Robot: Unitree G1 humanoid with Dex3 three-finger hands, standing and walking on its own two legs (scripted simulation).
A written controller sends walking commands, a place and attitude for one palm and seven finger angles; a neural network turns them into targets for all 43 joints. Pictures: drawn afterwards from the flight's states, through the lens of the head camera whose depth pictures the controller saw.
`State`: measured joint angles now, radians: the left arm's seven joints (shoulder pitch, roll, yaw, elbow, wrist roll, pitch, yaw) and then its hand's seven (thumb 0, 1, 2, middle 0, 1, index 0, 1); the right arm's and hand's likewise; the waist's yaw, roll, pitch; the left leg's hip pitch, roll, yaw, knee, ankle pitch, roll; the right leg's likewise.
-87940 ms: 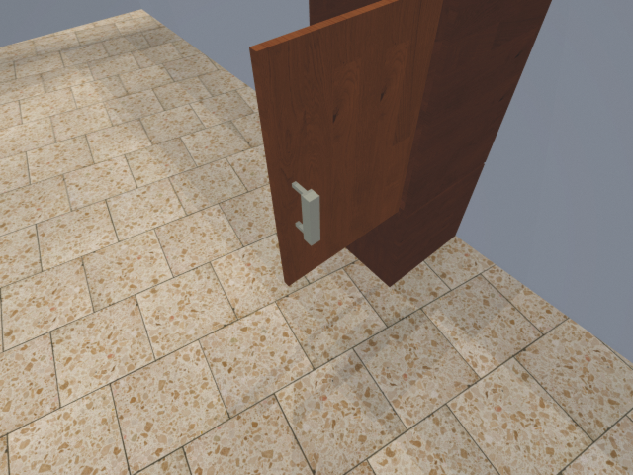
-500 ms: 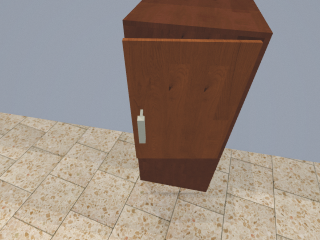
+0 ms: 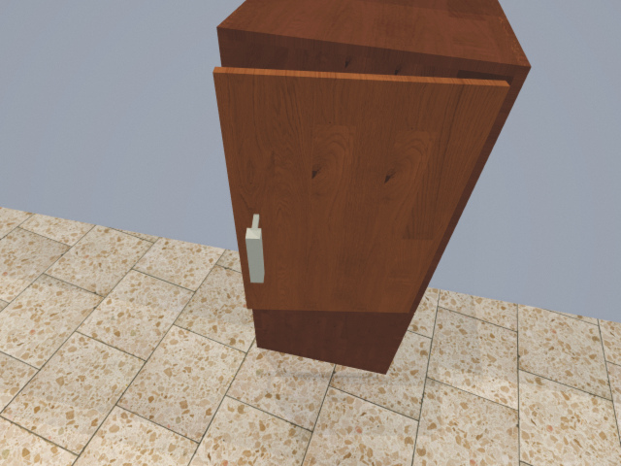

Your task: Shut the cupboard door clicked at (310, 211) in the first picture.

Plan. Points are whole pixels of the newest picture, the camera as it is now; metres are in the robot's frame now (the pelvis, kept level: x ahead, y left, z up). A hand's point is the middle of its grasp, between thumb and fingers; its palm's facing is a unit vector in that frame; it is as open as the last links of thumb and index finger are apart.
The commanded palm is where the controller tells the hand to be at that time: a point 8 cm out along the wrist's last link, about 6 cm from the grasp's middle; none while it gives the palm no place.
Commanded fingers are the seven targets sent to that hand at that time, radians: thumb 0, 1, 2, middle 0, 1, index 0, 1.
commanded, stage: shuffle to correct the standing spot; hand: left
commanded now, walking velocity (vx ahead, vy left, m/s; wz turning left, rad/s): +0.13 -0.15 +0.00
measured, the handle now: (256, 248) +0.51 +0.13 -0.08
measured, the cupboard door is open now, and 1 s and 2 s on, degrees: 11 11 11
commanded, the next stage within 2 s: come to a stop and stand still in 0.38 s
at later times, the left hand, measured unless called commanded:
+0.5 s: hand out of the picture +0.13 +0.13 -0.17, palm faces +0.02 -0.97 -0.23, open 7.3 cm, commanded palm none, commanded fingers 0.00 0.90 0.90 -0.20 -0.30 -0.20 -0.30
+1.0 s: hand out of the picture +0.08 +0.12 -0.19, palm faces +0.12 -0.98 -0.18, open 7.4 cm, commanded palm none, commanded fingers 0.00 0.90 0.90 -0.20 -0.30 -0.20 -0.30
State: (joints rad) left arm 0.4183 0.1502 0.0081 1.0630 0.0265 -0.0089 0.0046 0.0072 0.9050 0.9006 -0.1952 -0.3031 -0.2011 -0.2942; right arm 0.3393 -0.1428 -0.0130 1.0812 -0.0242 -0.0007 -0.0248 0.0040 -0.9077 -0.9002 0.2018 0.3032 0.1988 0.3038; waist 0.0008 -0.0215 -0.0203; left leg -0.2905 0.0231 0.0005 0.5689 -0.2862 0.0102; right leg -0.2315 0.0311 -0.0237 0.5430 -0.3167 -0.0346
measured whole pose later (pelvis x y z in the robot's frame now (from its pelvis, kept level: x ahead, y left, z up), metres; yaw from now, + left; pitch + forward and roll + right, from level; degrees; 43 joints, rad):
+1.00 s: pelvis +0.08 -0.06 -0.01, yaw +3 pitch -1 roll -2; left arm 0.31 0.17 0.01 1.01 0.03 0.01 0.04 0.01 0.91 0.90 -0.20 -0.30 -0.20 -0.29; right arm 0.15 -0.17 -0.02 0.92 -0.02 0.04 -0.01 0.00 -0.91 -0.90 0.20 0.30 0.20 0.30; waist 0.04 -0.01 0.03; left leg -0.36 -0.04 0.14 0.65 -0.29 0.13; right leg -0.30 -0.07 -0.03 0.63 -0.36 -0.04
